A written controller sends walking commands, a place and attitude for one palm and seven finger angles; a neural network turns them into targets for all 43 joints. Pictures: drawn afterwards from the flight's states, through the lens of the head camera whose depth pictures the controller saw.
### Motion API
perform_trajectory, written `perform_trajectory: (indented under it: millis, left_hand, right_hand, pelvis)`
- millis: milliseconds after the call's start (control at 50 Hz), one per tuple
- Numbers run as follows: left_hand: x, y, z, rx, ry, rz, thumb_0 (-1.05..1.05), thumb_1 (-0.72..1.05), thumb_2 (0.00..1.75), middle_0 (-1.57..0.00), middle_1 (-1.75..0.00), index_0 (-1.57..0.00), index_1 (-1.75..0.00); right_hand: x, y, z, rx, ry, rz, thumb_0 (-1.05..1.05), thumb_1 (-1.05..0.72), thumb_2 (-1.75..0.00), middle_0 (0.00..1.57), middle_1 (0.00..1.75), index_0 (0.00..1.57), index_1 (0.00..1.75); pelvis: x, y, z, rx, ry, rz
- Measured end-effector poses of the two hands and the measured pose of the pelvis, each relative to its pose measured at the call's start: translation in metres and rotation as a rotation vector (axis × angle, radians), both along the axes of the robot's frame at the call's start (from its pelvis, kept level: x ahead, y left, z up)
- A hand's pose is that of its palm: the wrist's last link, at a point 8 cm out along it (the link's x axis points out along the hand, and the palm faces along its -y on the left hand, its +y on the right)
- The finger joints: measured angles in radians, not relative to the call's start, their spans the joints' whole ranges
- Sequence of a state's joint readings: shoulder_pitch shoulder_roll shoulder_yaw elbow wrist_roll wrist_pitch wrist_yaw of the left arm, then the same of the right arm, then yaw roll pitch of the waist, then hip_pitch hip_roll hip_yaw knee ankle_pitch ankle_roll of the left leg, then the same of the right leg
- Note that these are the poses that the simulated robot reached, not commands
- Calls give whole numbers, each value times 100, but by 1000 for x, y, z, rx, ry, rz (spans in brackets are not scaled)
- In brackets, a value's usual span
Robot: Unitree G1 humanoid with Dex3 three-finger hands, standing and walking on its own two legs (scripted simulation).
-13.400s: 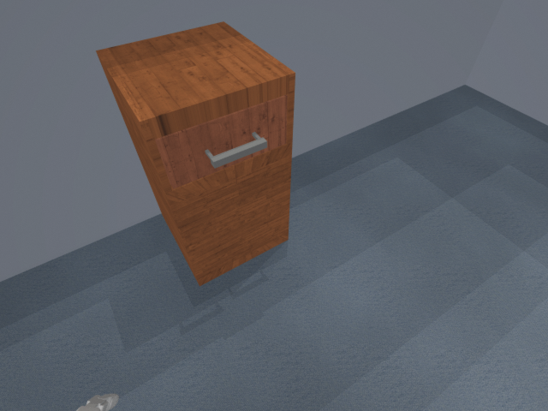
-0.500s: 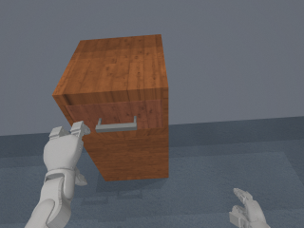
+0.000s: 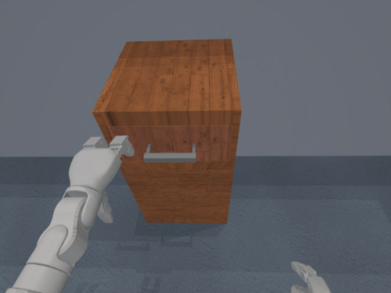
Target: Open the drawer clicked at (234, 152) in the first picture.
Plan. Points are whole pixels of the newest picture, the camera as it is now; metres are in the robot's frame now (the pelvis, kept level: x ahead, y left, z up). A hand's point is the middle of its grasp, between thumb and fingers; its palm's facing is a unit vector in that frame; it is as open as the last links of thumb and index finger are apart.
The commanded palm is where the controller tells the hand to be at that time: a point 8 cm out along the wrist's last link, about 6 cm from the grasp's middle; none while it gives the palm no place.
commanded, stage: raise the hand with hooked fingers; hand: left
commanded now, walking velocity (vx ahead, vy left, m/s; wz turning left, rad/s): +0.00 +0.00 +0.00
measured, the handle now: (170, 152) +0.54 +0.17 -0.12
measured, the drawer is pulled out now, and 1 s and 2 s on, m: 0.00 0.00 0.00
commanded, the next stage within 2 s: move the hooked fingers above the handle in 0.14 s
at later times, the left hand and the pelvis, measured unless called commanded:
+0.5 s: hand (126, 177) +0.33 +0.20 +0.05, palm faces +0.01 -0.07 -1.00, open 13.9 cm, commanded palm +0.31 +0.21 +0.10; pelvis +0.00 -0.03 +0.00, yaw +0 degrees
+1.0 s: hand (142, 164) +0.39 +0.19 +0.01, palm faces +0.01 -0.05 -1.00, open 13.9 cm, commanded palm +0.37 +0.20 +0.06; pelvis +0.01 -0.05 -0.02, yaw -1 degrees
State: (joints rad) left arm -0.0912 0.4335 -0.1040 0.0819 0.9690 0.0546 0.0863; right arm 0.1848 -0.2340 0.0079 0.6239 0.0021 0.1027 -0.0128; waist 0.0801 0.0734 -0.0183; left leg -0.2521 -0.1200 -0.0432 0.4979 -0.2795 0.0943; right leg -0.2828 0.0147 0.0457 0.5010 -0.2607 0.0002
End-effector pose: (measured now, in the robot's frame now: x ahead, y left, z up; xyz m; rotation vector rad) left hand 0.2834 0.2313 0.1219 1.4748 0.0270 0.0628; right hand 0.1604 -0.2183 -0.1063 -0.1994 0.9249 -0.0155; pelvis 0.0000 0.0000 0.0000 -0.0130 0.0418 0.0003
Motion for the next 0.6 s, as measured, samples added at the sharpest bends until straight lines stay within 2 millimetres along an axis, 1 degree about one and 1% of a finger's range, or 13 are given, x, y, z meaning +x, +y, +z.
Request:
perform_trajectory:
  millis: [100,200,300,420,500,600]
  left_hand:
    - [-2,4,5,8,-63,12,0,-49,30,-32,-120,-32,-120]
    - [1,8,7,13,-73,78,0,-50,30,-32,-120,-32,-120]
    - [3,-6,3,3,-34,79,0,-50,30,-32,-120,-32,-120]
    - [12,-25,-14,6,17,37,0,-50,30,-32,-120,-32,-120]
    - [20,-26,-21,28,15,37,0,-50,30,-32,-120,-32,-120]
    - [31,-26,-22,41,-11,63,0,-49,30,-32,-120,-32,-120]
  right_hand:
    - [-4,-9,-4,-13,32,-8,2,-90,-90,20,30,20,30]
    - [2,-14,-4,-3,21,-13,2,-90,-90,20,30,20,30]
    - [15,-17,1,10,-19,-14,2,-90,-90,20,30,20,30]
    - [26,-23,6,5,-55,-9,1,-90,-90,20,30,20,30]
    - [26,-33,5,-8,-55,-20,1,-90,-90,20,30,20,30]
    - [20,-48,-3,-19,-30,-48,1,-90,-90,20,30,20,30]
  pelvis:
    - [0,-3,0,2,10,3]
    - [0,-7,0,4,18,6]
    - [2,-14,1,8,17,5]
    - [3,-25,-1,14,24,1]
    - [3,-33,-3,17,40,-3]
    - [6,-40,-5,18,66,-3]
